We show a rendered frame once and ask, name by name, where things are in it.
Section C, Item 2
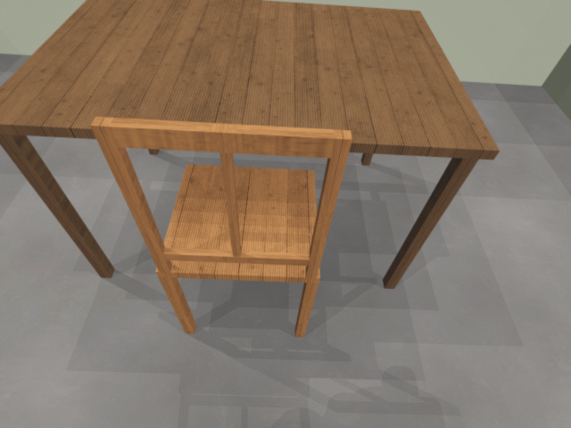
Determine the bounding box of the chair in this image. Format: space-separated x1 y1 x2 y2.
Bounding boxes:
90 117 352 337

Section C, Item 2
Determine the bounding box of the table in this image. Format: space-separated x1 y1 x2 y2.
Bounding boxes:
0 0 500 289

